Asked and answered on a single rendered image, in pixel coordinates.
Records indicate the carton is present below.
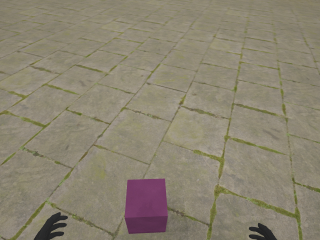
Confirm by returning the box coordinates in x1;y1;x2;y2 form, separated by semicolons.
124;178;168;234

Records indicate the robot left hand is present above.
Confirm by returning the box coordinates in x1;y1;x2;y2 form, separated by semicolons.
34;212;68;240

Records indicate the robot right hand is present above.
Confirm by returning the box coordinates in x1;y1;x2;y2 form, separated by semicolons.
249;223;277;240

